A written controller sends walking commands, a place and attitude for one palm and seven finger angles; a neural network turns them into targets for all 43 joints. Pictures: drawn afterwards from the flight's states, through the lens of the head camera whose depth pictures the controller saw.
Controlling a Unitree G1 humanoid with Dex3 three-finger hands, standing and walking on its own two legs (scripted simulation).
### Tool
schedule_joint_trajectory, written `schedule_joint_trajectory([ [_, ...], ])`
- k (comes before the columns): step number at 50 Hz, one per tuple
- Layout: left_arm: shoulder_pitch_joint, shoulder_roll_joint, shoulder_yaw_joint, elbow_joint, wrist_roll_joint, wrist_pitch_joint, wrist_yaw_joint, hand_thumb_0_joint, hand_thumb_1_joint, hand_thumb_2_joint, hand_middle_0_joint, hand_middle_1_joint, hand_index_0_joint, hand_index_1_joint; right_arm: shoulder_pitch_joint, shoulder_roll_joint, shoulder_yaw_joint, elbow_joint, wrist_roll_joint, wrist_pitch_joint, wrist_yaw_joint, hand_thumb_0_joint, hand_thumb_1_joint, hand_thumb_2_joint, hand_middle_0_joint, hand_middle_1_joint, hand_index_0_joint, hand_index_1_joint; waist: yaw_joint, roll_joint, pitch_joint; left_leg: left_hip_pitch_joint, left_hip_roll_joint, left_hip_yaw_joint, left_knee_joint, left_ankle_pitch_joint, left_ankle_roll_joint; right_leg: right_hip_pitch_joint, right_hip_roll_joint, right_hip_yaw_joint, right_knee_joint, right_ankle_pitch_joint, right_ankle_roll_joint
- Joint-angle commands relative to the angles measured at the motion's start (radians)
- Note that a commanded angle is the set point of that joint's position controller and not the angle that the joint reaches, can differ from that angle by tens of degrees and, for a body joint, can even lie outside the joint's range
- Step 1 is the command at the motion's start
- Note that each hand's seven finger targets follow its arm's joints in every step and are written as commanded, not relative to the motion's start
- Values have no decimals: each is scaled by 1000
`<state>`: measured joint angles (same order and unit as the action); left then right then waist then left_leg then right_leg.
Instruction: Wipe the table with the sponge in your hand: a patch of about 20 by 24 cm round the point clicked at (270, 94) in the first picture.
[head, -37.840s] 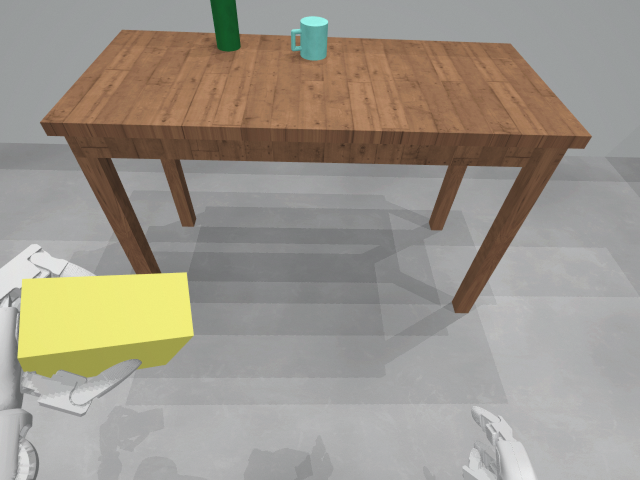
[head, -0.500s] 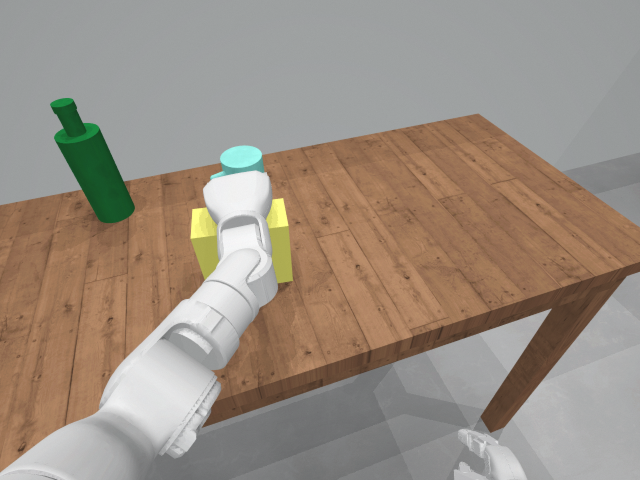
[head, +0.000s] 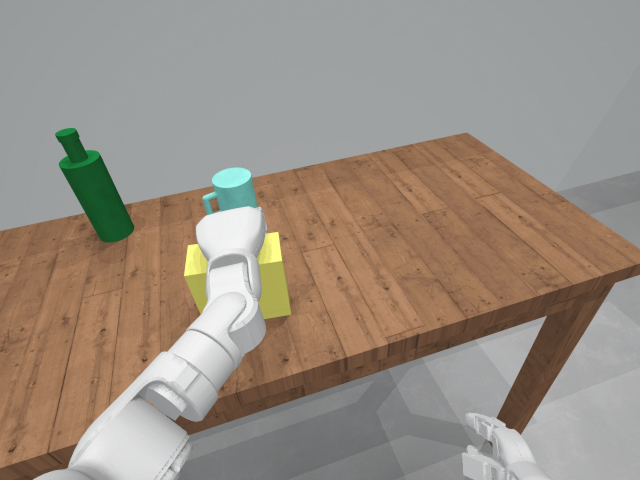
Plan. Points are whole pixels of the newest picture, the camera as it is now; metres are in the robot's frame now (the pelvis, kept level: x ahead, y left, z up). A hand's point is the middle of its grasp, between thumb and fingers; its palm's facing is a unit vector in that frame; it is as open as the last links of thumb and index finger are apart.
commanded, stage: wipe back along the third lane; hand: left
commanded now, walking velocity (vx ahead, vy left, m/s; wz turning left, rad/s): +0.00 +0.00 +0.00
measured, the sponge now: (244, 290) +0.37 +0.16 +0.06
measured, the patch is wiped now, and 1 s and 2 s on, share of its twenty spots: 1.00 1.00 1.00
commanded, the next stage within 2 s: slide back across to the middle lane in 0.42 s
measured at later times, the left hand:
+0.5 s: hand (249, 293) +0.32 +0.12 +0.12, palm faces +0.11 -0.12 -0.99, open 10.1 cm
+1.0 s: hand (224, 297) +0.30 +0.15 +0.12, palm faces +0.08 -0.14 -0.99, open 10.1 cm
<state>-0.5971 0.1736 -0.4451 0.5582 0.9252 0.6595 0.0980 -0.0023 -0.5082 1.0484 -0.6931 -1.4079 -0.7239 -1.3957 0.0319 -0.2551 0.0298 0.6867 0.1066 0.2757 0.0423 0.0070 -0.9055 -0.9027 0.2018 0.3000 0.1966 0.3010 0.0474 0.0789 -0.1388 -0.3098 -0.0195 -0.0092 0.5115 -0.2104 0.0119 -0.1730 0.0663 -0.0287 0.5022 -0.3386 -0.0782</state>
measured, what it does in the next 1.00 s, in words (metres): stands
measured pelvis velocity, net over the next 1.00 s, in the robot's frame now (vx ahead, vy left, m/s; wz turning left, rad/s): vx -0.01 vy -0.04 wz -0.08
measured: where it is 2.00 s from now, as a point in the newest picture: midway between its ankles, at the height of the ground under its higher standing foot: outside the picture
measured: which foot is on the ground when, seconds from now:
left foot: down 0.00-1.00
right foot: down 0.00-1.00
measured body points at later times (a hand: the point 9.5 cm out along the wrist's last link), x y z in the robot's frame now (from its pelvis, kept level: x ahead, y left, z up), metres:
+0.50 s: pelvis +0.00 -0.03 +0.00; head -0.06 -0.08 +0.44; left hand +0.31 +0.13 +0.17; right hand +0.25 -0.24 -0.06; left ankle +0.04 +0.11 -0.73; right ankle -0.05 -0.07 -0.73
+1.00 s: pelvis -0.01 -0.04 +0.00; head -0.07 -0.10 +0.44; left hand +0.29 +0.16 +0.17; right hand +0.22 -0.27 -0.08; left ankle +0.04 +0.12 -0.73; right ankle -0.05 -0.07 -0.73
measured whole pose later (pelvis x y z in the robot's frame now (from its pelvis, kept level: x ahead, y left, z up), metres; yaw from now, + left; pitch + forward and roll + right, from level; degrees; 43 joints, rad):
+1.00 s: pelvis -0.01 -0.04 +0.00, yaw -5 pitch -3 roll +2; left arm -0.19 0.38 -0.25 0.04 0.89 0.60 -0.02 0.00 -0.53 1.05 -0.71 -1.39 -0.76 -1.34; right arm -0.02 -0.27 0.05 0.67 0.09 0.18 -0.02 0.01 -0.90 -0.90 0.20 0.30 0.20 0.30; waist 0.07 0.10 -0.08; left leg -0.23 0.02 -0.02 0.50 -0.21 0.01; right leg -0.13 0.13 0.03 0.53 -0.33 -0.14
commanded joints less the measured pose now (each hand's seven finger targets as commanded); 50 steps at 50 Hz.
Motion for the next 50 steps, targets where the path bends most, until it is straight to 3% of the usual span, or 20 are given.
schedule_joint_trajectory([
  [1, -209, 29, 25, -164, -17, 3, -33, 0, 100, 1300, -1200, -1600, -1200, -1600, -265, -82, -24, -184, 3, -47, 3, 0, -900, -900, 200, 300, 200, 300, -1, -168, -133, 134, -5, 25, -23, 183, 42, -13, -48, 50, -93, 422, 14],
  [4, -176, 49, 31, -207, -18, 5, -43, 0, 100, 1300, -1200, -1600, -1200, -1600, -290, -84, -19, -194, 5, -47, -1, 0, -900, -900, 200, 300, 200, 300, 0, -183, -104, 123, -5, 30, -26, 179, 41, -4, -52, 69, -98, 440, 19],
  [7, -91, 70, 47, -264, -14, 7, -52, 0, 100, 1300, -1200, -1600, -1200, -1600, -301, -81, -17, -202, 2, -52, 4, 0, -900, -900, 200, 300, 200, 300, 14, -168, -124, 135, -11, 38, -16, 210, 40, 28, -56, 87, -92, 511, 20],
  [9, -34, 100, 76, -305, -19, -1, -55, 0, 100, 1300, -1200, -1600, -1200, -1600, -310, -84, -17, -211, 0, -55, 2, 0, -900, -900, 200, 300, 200, 300, 19, -198, -133, 128, -13, 41, -11, 224, 39, 61, -58, 101, -83, 573, 25],
  [11, 11, 86, 54, -349, -15, 4, -61, 0, 100, 1300, -1200, -1600, -1200, -1600, -327, -80, -11, -218, 2, -57, 6, 0, -900, -900, 200, 300, 200, 300, 21, -172, -118, 126, -14, 44, -14, 223, 36, 58, -61, 107, -83, 579, 26],
  [13, 48, 72, 47, -406, -23, 7, -69, 0, 100, 1300, -1200, -1600, -1200, -1600, -340, -74, -13, -233, 4, -59, 13, 0, -900, -900, 200, 300, 200, 300, 23, -189, -120, 127, -13, 39, -10, 242, 39, 73, -62, 105, -79, 617, 28],
  [16, 119, 121, 83, -439, -19, 18, -68, 0, 100, 1300, -1200, -1600, -1200, -1600, -350, -78, -9, -228, 3, -66, 12, 0, -900, -900, 200, 300, 200, 300, 29, -181, -93, 124, -16, 43, -8, 224, 34, 70, -62, 133, -82, 626, 34],
  [19, 149, 125, 88, -491, -26, 21, -71, 0, 100, 1300, -1200, -1600, -1200, -1600, -359, -79, -9, -231, 3, -69, 11, 0, -900, -900, 200, 300, 200, 300, 28, -187, -70, 121, -13, 41, -9, 214, 34, 61, -59, 138, -83, 604, 33],
  [25, 157, 126, 77, -539, -25, 18, -77, 0, 100, 1300, -1200, -1600, -1200, -1600, -363, -76, -7, -231, 0, -78, 2, 0, -900, -900, 200, 300, 200, 300, 23, -177, -39, 124, -15, 38, -11, 169, 36, 28, -60, 163, -112, 498, 36],
  [28, 130, 221, 169, -575, -18, 8, -71, 0, 100, 1300, -1200, -1600, -1200, -1600, -367, -80, -8, -225, -3, -83, -9, 0, -900, -900, 200, 300, 200, 300, 34, -152, -57, 126, -16, 29, -14, 159, 33, 29, -56, 193, -116, 460, 27],
  [31, 125, 204, 150, -593, -11, 0, -67, 0, 100, 1300, -1200, -1600, -1200, -1600, -368, -74, -7, -227, -3, -93, -14, 0, -900, -900, 200, 300, 200, 300, 37, -140, -79, 129, -17, 33, -16, 167, 34, 40, -57, 177, -104, 462, 28],
  [32, 135, 228, 177, -599, -13, -2, -67, 0, 100, 1300, -1200, -1600, -1200, -1600, -367, -76, -8, -227, -4, -95, -18, 0, -900, -900, 200, 300, 200, 300, 43, -135, -85, 132, -18, 35, -15, 165, 34, 44, -58, 182, -105, 454, 29],
  [33, 140, 290, 237, -615, -14, -10, -64, 0, 100, 1300, -1200, -1600, -1200, -1600, -370, -81, -8, -227, -9, -98, -23, 0, -900, -900, 200, 300, 200, 300, 49, -132, -93, 134, -20, 28, -13, 161, 34, 49, -56, 205, -111, 450, 27],
  [35, 145, 262, 209, -617, -11, -13, -64, 0, 100, 1300, -1200, -1600, -1200, -1600, -365, -77, -6, -230, -8, -106, -29, 0, -900, -900, 200, 300, 200, 300, 45, -142, -93, 125, -22, 33, -10, 161, 35, 60, -63, 200, -103, 472, 32],
  [38, 148, 344, 282, -648, -13, -24, -71, 0, 100, 1300, -1200, -1600, -1200, -1600, -368, -83, -6, -227, -12, -112, -41, 0, -900, -900, 200, 300, 200, 300, 51, -147, -90, 128, -22, 20, -9, 156, 34, 57, -61, 227, -110, 454, 30],
  [41, 100, 326, 252, -639, -4, -30, -79, 0, 100, 1300, -1200, -1600, -1200, -1600, -359, -83, -6, -221, -13, -129, -54, 0, -900, -900, 200, 300, 200, 300, 37, -120, -50, 127, -23, 21, -7, 134, 37, 15, -61, 224, -127, 374, 28],
  [43, 92, 393, 306, -643, -2, -38, -85, 0, 100, 1300, -1200, -1600, -1200, -1600, -357, -87, -8, -218, -15, -139, -63, 0, -900, -900, 200, 300, 200, 300, 44, -122, -57, 131, -23, 11, -1, 134, 37, 22, -63, 243, -129, 366, 25],
  [47, 137, 387, 308, -647, 4, -50, -95, 0, 100, 1300, -1200, -1600, -1200, -1600, -347, -87, -5, -215, -20, -156, -67, 0, -900, -900, 200, 300, 200, 300, 53, -104, -90, 126, -29, 9, 3, 163, 38, 49, -64, 228, -96, 470, 28],
  [48, 160, 414, 337, -662, 0, -56, -97, 0, 100, 1300, -1200, -1600, -1200, -1600, -347, -89, -8, -217, -19, -161, -65, 0, -900, -900, 200, 300, 200, 300, 59, -110, -101, 131, -29, 4, 5, 171, 38, 59, -62, 231, -92, 479, 31],
  [50, 217, 398, 335, -672, -1, -60, -100, 0, 100, 1300, -1200, -1600, -1200, -1600, -345, -89, -8, -222, -22, -170, -64, 0, -900, -900, 200, 300, 200, 300, 65, -128, -115, 123, -33, 7, 15, 182, 40, 78, -67, 224, -73, 555, 40],
])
